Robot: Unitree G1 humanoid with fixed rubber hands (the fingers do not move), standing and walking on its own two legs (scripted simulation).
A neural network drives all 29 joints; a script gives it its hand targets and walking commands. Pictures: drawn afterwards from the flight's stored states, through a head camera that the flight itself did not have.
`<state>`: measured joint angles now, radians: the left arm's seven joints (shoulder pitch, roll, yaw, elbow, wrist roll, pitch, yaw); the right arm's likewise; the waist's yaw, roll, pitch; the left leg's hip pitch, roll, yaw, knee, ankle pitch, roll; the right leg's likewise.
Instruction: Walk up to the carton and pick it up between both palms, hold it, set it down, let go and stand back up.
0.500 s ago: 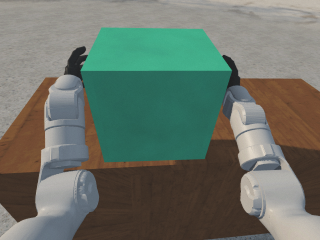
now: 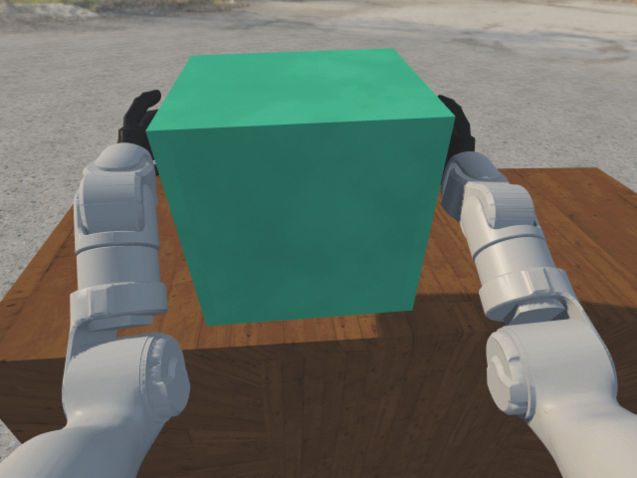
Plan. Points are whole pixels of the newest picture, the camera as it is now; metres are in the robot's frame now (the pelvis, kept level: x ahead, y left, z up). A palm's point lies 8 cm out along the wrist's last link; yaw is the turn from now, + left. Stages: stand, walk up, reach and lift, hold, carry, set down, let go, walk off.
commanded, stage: reach and lift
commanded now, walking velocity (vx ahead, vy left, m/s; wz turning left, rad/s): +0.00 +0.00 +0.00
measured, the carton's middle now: (302, 183) +0.42 +0.00 +0.23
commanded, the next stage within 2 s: hold in 0.46 s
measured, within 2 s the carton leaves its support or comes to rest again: neither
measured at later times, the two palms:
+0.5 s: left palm (132, 145) +0.37 +0.19 +0.30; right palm (459, 142) +0.37 -0.18 +0.31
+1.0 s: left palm (131, 124) +0.36 +0.18 +0.33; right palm (473, 127) +0.36 -0.18 +0.33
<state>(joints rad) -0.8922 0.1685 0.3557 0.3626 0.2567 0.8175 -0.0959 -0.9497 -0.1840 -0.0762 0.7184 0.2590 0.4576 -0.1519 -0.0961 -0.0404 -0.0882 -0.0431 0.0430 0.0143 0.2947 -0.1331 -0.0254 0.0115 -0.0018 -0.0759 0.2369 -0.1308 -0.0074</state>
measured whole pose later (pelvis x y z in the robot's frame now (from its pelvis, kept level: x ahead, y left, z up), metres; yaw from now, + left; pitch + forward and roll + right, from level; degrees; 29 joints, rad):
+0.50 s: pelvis +0.01 +0.00 +0.00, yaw +0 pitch -6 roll -1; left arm -0.92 0.19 0.37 0.38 0.25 0.89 -0.11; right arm -1.02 -0.22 -0.02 0.74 0.33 0.57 -0.18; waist -0.09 -0.02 -0.13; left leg -0.05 0.05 0.01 0.30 -0.15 -0.03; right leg 0.01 0.01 -0.07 0.23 -0.14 -0.01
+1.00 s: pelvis +0.01 -0.01 +0.00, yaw +0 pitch -6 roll -1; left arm -0.96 0.20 0.36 0.38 0.26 0.94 -0.12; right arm -1.07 -0.25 0.01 0.75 0.36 0.65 -0.19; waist -0.09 -0.01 -0.17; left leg -0.05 0.06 0.02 0.30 -0.15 -0.03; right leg 0.01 0.01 -0.07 0.23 -0.13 -0.02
